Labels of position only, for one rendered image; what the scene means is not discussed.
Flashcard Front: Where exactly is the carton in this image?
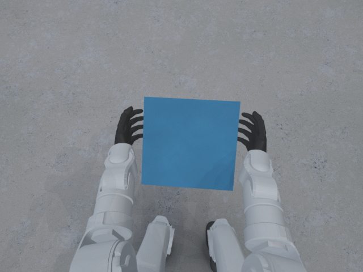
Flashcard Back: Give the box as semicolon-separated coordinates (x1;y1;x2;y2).
141;97;240;191

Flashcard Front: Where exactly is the robot left thigh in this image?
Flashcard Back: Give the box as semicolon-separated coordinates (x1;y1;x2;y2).
136;221;175;272

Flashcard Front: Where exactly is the left robot hand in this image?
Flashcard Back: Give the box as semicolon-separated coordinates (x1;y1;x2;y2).
115;106;143;146

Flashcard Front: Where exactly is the robot right upper arm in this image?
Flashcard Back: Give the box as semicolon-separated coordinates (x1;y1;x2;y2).
241;251;307;272

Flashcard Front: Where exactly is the right robot forearm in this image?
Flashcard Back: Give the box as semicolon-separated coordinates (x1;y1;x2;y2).
238;150;306;269

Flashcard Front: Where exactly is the left robot forearm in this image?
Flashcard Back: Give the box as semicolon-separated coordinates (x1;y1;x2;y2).
69;143;138;272

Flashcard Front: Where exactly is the robot left upper arm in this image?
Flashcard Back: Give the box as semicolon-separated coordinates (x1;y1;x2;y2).
70;239;138;272

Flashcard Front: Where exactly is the robot thigh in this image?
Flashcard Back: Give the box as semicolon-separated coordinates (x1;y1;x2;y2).
136;221;175;272
207;224;246;272

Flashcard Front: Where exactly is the right robot hand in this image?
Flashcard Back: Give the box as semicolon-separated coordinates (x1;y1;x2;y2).
237;111;267;152

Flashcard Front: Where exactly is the robot right thigh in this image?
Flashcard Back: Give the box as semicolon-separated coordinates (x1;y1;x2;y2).
207;224;246;272

